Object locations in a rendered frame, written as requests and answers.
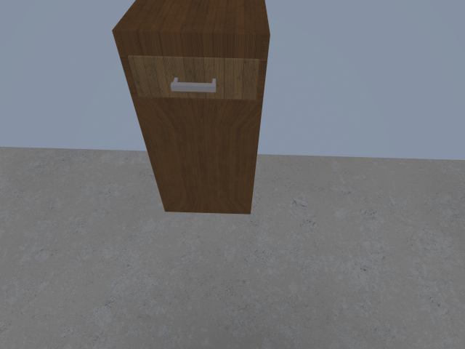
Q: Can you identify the cabinet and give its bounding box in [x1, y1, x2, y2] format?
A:
[112, 0, 270, 214]

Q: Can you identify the drawer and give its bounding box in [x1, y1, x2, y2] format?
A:
[128, 55, 259, 100]

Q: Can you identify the handle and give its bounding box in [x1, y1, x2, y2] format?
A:
[171, 78, 216, 92]

